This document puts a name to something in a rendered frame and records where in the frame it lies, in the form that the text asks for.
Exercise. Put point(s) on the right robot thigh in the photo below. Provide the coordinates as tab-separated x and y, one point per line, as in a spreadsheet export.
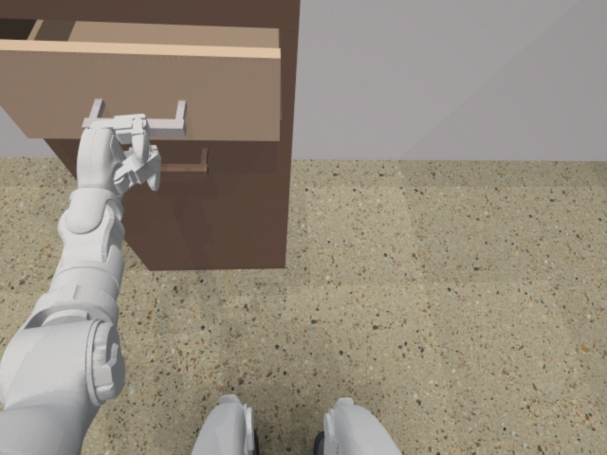
353	430

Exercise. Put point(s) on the robot left hand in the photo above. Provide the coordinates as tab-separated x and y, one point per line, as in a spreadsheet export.
101	162

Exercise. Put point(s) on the handle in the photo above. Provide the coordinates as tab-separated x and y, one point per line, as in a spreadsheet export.
159	127
184	170

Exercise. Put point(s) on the robot thigh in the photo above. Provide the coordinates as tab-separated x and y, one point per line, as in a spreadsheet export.
353	430
228	430

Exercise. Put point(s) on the left robot thigh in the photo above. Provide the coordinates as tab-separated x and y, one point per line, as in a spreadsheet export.
228	430

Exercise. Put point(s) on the left robot forearm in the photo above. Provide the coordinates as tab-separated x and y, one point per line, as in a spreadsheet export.
86	283

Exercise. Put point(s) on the drawer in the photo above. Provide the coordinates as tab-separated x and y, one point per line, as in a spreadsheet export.
230	78

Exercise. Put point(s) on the cabinet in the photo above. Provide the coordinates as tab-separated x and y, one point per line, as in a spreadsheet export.
236	218

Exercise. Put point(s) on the left robot upper arm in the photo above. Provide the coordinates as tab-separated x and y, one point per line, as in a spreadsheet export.
55	380

